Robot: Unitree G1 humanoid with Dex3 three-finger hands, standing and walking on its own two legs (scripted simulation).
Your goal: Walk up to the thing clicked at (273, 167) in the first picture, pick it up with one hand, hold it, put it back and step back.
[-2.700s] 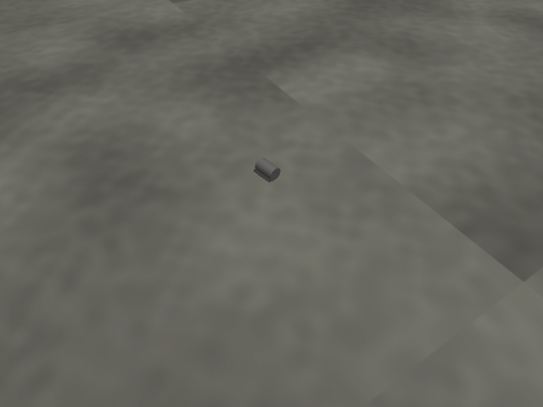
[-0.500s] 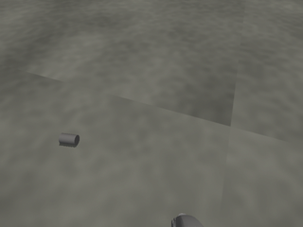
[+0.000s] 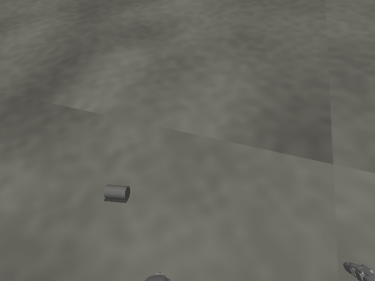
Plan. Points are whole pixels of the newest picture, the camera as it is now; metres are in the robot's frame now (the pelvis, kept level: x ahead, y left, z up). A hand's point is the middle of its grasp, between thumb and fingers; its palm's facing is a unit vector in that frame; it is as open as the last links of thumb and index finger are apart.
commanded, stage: walk up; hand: left
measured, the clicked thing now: (117, 192) +0.69 +0.49 -0.68
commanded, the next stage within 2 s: none
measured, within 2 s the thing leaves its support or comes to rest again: neither
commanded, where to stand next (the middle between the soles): +0.24 +0.32 m, yaw -12 degrees
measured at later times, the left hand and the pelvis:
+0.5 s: hand (7, 260) +0.20 +0.46 -0.08, palm faces -0.08 -0.80 -0.59, open 7.4 cm; pelvis +0.09 +0.16 +0.01, yaw -5 degrees
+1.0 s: hand out of the picture +0.30 +0.63 -0.11, palm faces -0.22 -0.85 -0.48, open 7.4 cm; pelvis +0.17 +0.35 +0.02, yaw -10 degrees
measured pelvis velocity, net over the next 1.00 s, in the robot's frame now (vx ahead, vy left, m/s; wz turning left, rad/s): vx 0.17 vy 0.35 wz -0.17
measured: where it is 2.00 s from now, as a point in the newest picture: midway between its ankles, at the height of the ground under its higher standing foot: outside the picture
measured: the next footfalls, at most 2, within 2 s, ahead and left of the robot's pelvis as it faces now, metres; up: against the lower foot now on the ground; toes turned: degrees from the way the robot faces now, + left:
right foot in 0.34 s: +0.20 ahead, +0.02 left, +0.00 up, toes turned -10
left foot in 0.70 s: +0.25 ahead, +0.48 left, +0.00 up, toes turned -10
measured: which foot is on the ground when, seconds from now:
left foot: down 0.00-0.34, up 0.36-0.68, down 0.70-1.00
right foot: down 0.00-0.02, up 0.04-0.32, down 0.34-0.72, up 0.74-1.00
